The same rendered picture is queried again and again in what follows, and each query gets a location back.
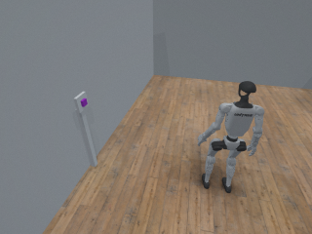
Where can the robot torso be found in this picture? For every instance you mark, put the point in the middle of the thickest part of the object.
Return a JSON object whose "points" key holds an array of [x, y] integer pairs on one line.
{"points": [[237, 122]]}

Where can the panel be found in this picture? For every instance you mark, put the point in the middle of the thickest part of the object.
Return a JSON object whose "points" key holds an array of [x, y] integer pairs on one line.
{"points": [[81, 115]]}

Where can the right robot hand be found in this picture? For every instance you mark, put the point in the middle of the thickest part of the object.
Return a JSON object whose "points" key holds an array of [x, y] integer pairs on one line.
{"points": [[252, 149]]}

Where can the robot left forearm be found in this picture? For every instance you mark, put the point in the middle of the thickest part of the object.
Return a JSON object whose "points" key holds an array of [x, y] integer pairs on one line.
{"points": [[209, 131]]}

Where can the left robot hand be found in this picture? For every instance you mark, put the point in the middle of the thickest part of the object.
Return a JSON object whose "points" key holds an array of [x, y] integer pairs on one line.
{"points": [[200, 140]]}

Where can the left robot upper arm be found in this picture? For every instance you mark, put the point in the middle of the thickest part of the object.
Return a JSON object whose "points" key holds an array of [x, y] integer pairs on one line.
{"points": [[222, 110]]}

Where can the robot right forearm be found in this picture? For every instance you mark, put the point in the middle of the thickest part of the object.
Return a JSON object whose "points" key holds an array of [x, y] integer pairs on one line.
{"points": [[255, 139]]}

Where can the right robot upper arm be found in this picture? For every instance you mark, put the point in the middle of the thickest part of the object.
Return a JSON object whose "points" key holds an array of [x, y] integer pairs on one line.
{"points": [[258, 119]]}

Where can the left robot foot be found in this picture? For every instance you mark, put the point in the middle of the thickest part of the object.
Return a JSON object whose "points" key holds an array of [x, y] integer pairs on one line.
{"points": [[206, 184]]}

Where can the button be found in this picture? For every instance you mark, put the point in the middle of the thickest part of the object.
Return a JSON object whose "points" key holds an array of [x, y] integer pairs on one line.
{"points": [[84, 102]]}

